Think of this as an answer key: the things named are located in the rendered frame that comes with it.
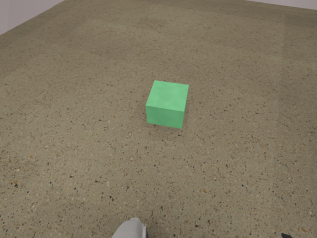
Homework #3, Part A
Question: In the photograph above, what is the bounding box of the carton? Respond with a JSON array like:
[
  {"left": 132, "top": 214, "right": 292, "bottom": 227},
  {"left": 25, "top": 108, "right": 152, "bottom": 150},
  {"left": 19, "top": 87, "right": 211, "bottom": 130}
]
[{"left": 145, "top": 80, "right": 189, "bottom": 129}]

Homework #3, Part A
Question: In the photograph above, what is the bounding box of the left robot thigh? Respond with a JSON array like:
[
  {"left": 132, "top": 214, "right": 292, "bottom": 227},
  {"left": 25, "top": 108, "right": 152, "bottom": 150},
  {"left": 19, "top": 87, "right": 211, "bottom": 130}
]
[{"left": 112, "top": 220, "right": 147, "bottom": 238}]

